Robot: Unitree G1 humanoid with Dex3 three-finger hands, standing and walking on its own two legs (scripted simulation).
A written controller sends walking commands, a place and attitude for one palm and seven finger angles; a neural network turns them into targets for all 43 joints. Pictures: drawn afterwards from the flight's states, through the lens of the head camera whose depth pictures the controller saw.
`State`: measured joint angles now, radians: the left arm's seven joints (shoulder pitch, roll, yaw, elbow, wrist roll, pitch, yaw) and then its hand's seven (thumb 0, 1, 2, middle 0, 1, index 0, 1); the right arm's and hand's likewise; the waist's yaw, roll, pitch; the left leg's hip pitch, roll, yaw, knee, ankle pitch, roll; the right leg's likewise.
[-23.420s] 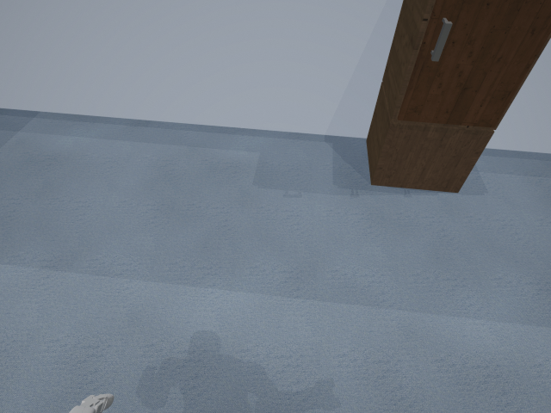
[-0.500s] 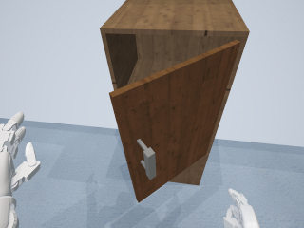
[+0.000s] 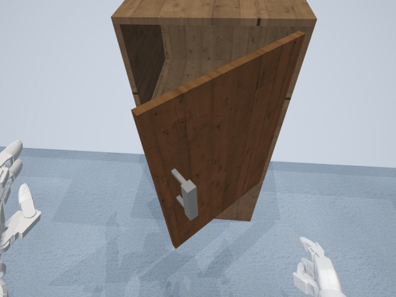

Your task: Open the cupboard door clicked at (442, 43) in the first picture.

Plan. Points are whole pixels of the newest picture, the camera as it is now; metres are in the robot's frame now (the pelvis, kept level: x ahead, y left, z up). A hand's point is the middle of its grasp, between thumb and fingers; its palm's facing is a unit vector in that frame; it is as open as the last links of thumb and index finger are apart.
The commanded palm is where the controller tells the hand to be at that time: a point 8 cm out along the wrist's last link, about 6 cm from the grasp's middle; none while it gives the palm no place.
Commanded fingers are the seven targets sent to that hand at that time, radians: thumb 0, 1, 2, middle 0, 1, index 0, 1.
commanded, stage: step back with the hand held close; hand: left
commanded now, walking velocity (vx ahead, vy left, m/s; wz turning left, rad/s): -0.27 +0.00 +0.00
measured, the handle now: (184, 194) +0.33 +0.06 +0.00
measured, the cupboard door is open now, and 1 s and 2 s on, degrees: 44 44 44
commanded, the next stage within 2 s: stop stepping back and stand still in 1.22 s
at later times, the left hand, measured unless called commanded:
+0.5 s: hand out of the picture +0.11 +0.29 +0.15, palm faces +0.48 -0.74 -0.48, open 7.4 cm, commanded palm +0.03 +0.32 +0.17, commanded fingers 0.00 0.90 0.90 -0.20 -0.30 -0.20 -0.30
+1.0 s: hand out of the picture -0.02 +0.29 +0.16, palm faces +0.57 -0.67 -0.47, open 7.4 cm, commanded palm -0.08 +0.32 +0.17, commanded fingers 0.00 0.90 0.90 -0.20 -0.30 -0.20 -0.30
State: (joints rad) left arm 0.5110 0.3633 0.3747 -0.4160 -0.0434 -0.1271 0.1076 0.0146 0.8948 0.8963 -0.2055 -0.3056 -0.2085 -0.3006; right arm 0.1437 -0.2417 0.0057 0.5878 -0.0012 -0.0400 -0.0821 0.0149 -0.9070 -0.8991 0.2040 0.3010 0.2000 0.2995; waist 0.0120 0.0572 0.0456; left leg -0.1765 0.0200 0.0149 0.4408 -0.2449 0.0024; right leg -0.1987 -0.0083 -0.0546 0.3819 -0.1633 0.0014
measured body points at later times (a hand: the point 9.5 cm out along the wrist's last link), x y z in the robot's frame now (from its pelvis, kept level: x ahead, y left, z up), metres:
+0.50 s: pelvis -0.09 +0.02 -0.02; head -0.07 +0.03 +0.43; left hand +0.07 +0.33 +0.18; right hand +0.09 -0.21 -0.09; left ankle -0.01 +0.12 -0.74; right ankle +0.02 -0.11 -0.74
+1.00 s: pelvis -0.17 +0.00 -0.02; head -0.14 +0.02 +0.42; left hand -0.06 +0.32 +0.18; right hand +0.06 -0.20 -0.10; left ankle -0.15 +0.11 -0.69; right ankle -0.06 -0.12 -0.74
